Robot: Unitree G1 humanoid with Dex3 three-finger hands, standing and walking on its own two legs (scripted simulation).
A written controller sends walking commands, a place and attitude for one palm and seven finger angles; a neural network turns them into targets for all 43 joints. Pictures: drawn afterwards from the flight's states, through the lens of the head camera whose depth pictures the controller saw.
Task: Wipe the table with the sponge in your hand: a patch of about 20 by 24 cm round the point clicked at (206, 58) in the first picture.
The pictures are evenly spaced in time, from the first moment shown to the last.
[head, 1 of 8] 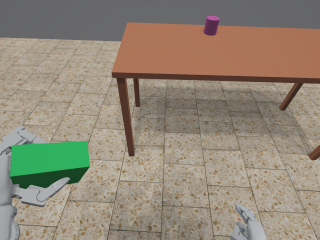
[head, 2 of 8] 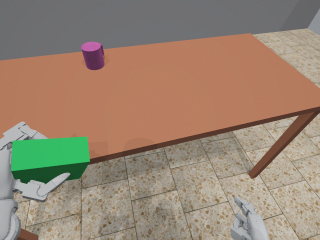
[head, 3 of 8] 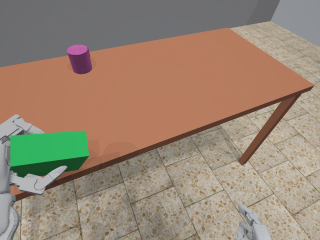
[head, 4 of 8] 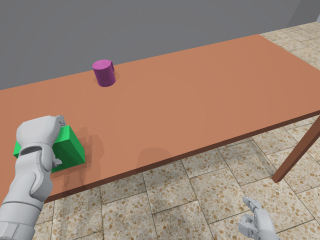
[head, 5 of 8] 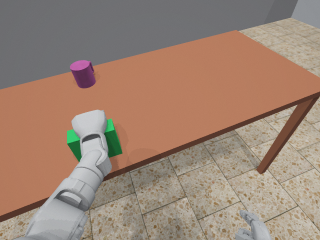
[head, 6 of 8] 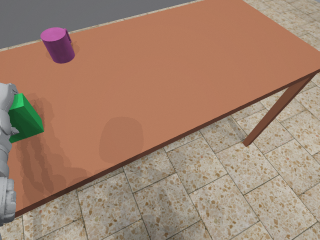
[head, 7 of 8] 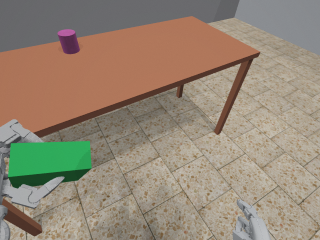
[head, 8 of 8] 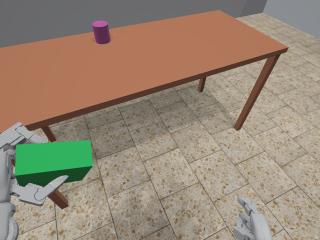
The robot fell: no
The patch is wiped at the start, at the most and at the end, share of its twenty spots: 0.00 1.00 1.00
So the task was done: yes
